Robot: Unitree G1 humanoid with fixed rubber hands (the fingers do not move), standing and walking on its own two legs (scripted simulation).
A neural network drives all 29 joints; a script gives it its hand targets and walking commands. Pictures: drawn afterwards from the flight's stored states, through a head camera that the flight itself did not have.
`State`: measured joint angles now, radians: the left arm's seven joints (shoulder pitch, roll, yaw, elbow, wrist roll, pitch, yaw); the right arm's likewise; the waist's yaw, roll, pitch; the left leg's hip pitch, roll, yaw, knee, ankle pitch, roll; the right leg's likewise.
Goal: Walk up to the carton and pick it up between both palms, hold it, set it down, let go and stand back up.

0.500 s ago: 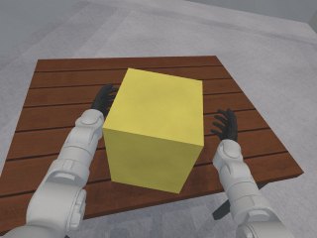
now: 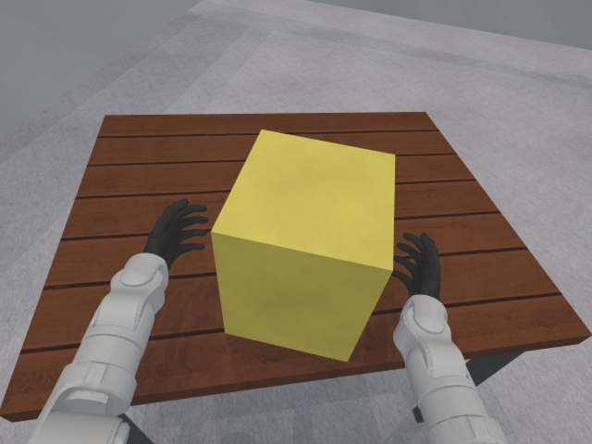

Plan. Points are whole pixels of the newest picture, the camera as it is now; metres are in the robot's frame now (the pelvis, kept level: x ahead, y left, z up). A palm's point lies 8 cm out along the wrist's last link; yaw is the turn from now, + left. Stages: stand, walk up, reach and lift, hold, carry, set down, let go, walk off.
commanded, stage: set down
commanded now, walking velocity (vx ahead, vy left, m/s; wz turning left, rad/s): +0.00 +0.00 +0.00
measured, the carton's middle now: (305, 248) +0.40 +0.00 +0.04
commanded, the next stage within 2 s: none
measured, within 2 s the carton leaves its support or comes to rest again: neither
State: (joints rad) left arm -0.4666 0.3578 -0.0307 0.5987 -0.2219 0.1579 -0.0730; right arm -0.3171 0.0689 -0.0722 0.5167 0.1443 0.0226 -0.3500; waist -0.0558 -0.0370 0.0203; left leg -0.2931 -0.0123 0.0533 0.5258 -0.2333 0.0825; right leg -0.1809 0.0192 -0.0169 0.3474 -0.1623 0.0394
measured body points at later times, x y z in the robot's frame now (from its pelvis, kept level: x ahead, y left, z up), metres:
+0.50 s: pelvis +0.00 -0.01 +0.00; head -0.02 +0.04 +0.45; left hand +0.31 +0.23 +0.04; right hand +0.26 -0.15 +0.03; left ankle +0.03 +0.05 -0.74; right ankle +0.01 -0.15 -0.74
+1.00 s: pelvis +0.00 -0.02 +0.00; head -0.02 +0.03 +0.45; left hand +0.23 +0.22 +0.04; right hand +0.20 -0.18 +0.04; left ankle +0.03 +0.05 -0.74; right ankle +0.01 -0.15 -0.74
